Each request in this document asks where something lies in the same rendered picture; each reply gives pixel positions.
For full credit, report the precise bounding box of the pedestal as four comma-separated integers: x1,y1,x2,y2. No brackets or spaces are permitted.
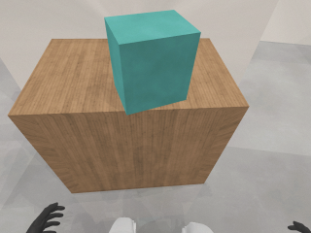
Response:
8,38,250,194

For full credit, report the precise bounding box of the robot right hand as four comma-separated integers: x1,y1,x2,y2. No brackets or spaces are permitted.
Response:
288,221,311,233

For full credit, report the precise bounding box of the robot right thigh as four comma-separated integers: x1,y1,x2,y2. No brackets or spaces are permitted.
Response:
181,222,213,233

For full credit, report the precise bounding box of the robot left hand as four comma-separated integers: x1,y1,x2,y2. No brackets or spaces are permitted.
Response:
26,202,65,233

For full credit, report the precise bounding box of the robot thigh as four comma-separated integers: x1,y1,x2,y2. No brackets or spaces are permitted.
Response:
181,222,213,233
109,217,136,233

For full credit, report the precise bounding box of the carton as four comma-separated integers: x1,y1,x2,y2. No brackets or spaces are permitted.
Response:
104,10,201,116

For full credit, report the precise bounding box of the robot left thigh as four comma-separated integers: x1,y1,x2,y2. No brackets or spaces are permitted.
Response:
109,217,136,233

